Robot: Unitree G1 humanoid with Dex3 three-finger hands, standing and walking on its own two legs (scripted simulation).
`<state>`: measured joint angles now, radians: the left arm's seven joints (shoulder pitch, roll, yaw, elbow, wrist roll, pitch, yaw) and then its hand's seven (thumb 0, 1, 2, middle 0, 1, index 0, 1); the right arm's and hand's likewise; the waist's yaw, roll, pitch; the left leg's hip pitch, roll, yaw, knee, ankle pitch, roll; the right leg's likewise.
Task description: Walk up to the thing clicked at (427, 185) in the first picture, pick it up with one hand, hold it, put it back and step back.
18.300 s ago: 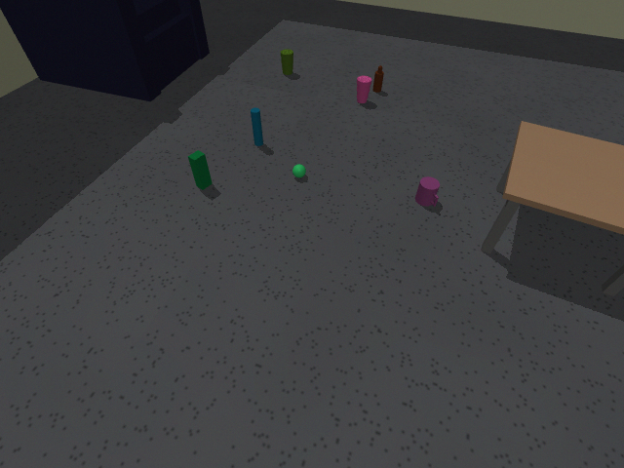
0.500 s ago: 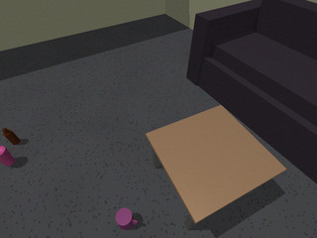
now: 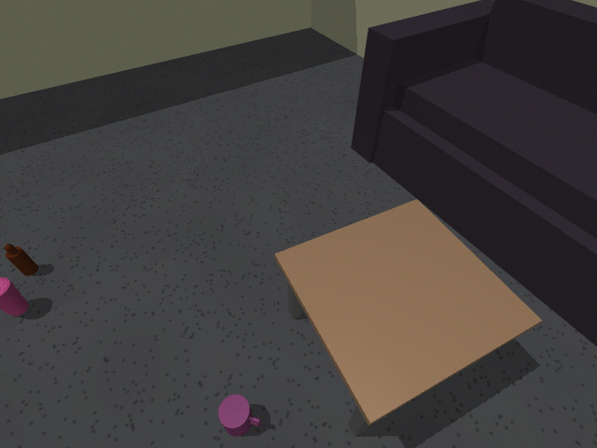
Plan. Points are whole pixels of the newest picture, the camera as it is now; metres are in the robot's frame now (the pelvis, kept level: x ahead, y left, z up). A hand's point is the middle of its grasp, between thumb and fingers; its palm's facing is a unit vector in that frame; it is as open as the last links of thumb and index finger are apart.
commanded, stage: stand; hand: left
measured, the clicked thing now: (241, 417) +0.34 +0.17 -0.73
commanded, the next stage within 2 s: rise first in 1.74 s
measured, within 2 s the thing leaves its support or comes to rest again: neither
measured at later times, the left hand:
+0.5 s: hand out of the picture +0.07 +0.25 -0.15, palm faces -0.02 -0.94 -0.35, open 7.4 cm
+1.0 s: hand out of the picture +0.07 +0.25 -0.16, palm faces -0.02 -0.94 -0.35, open 7.4 cm
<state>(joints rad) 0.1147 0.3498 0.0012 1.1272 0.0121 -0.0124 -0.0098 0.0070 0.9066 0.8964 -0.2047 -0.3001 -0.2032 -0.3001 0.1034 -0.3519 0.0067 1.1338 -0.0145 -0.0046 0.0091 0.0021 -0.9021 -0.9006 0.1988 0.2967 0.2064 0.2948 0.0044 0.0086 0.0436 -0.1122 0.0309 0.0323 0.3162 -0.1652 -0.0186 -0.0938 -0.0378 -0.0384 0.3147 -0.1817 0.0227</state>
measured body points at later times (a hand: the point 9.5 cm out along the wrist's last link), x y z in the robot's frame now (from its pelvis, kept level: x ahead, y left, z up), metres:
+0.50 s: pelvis +0.00 +0.00 +0.00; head +0.01 +0.00 +0.45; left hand +0.07 +0.30 -0.13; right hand +0.08 -0.30 -0.13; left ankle +0.01 +0.13 -0.75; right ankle -0.01 -0.13 -0.75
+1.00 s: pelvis +0.00 +0.00 +0.00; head +0.01 +0.00 +0.45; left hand +0.07 +0.30 -0.13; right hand +0.08 -0.30 -0.14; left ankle +0.01 +0.13 -0.75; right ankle -0.01 -0.13 -0.75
